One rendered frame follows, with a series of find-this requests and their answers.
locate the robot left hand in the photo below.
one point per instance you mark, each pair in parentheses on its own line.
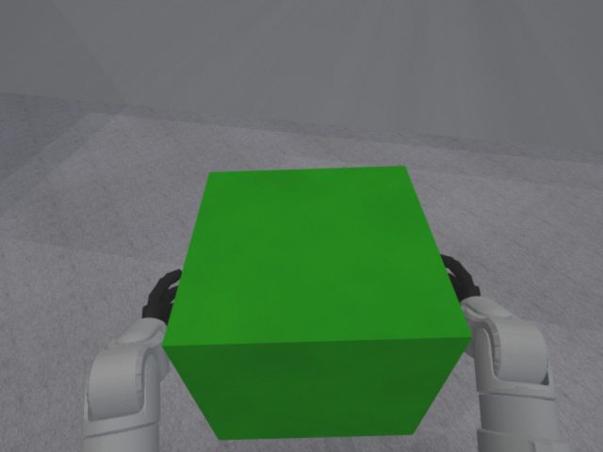
(159,303)

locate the left robot forearm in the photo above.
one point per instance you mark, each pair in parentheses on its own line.
(121,405)

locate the robot right hand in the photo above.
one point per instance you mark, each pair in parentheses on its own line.
(463,284)

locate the carton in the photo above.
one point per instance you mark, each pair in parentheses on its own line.
(314,303)

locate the right robot forearm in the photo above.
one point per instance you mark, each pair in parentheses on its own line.
(514,379)

